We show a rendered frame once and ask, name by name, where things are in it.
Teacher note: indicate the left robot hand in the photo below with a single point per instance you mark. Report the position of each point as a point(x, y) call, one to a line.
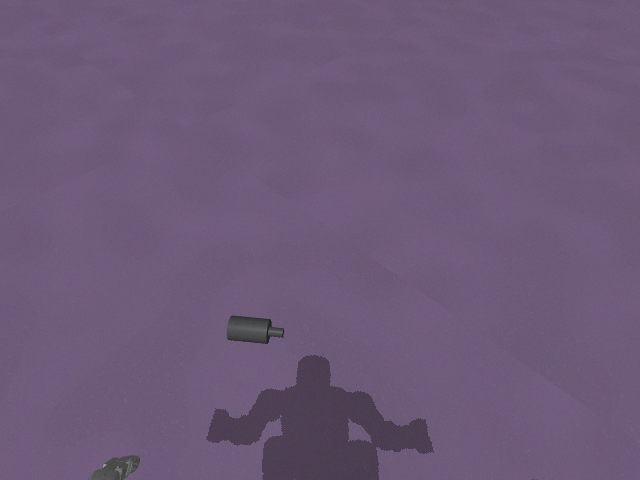
point(117, 469)

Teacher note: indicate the bottle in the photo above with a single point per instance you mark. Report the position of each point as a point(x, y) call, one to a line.
point(248, 329)

